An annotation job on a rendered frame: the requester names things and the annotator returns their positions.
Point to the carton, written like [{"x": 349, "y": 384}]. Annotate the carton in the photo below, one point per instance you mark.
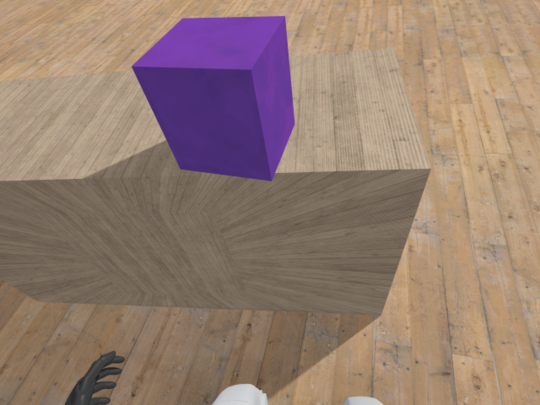
[{"x": 220, "y": 89}]

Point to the left robot hand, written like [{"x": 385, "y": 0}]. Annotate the left robot hand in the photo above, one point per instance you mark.
[{"x": 87, "y": 385}]

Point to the pedestal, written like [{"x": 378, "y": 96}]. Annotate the pedestal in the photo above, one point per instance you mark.
[{"x": 94, "y": 208}]

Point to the robot left thigh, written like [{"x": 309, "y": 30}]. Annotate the robot left thigh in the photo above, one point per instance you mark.
[{"x": 242, "y": 394}]

